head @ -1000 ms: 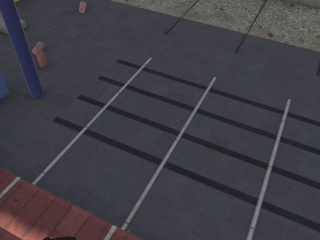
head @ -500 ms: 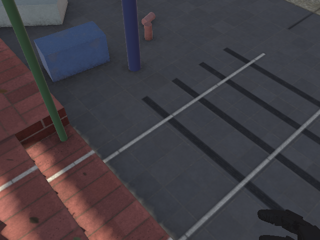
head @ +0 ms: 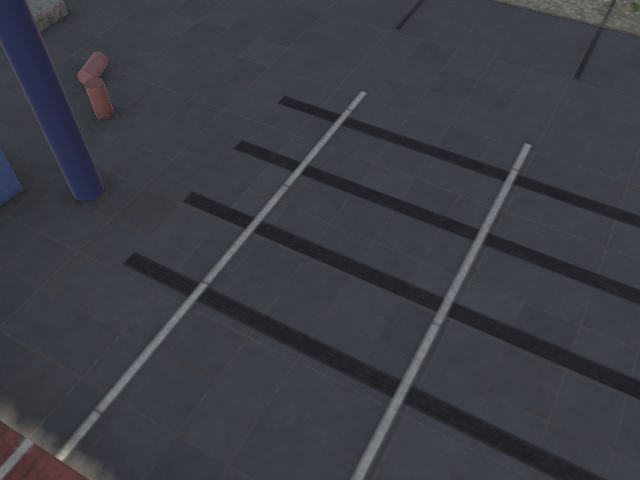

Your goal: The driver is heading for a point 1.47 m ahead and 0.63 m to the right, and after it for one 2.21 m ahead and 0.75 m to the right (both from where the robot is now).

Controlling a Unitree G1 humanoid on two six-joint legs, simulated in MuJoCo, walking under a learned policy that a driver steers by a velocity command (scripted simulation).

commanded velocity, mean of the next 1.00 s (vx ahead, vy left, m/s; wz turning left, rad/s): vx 0.34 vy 0.00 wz -0.58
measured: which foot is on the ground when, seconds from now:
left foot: up 0.00-0.42, down 0.44-1.00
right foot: down 0.00-0.46, up 0.48-1.00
